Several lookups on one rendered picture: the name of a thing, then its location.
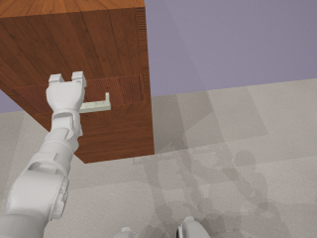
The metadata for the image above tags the handle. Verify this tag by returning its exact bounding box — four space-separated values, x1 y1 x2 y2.
78 92 111 114

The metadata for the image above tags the cabinet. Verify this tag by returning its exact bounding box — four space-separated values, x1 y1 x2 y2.
0 0 155 164

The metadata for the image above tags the drawer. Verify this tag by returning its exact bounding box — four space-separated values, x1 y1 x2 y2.
10 74 145 114

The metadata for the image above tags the robot left forearm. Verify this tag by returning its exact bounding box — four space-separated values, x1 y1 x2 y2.
5 109 80 213

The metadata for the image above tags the left robot hand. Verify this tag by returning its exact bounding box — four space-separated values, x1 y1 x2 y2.
46 71 87 137

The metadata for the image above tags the robot right shin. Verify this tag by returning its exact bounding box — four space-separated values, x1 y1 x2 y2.
182 216 194 223

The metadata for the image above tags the robot left shin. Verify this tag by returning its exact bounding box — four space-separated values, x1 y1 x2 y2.
121 227 133 232

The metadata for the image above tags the robot shin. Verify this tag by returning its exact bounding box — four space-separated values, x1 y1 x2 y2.
121 227 133 232
182 216 194 223

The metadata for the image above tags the robot left upper arm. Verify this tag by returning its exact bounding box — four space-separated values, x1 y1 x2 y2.
0 170 69 238

